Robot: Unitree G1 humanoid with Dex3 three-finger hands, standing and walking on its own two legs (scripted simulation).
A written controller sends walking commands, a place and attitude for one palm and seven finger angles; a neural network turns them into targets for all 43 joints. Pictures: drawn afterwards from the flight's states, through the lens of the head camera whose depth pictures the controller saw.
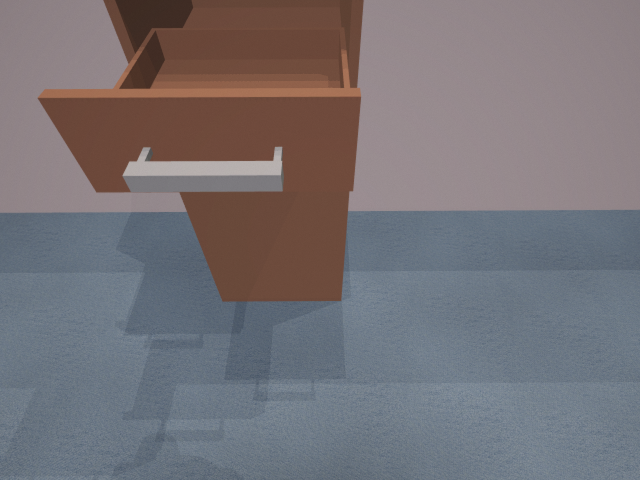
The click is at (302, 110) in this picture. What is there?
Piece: drawer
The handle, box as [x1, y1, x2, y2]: [123, 147, 283, 191]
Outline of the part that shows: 123,174 123,177 131,191 282,190 282,148 275,147 274,158 272,161 150,161 149,160 152,154 150,147 143,147 138,159 136,161 129,161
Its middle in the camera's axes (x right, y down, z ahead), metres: -0.15 -0.10 +0.50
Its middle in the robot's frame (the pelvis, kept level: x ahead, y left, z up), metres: +0.46 +0.17 +0.14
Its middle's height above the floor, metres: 0.92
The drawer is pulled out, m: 0.30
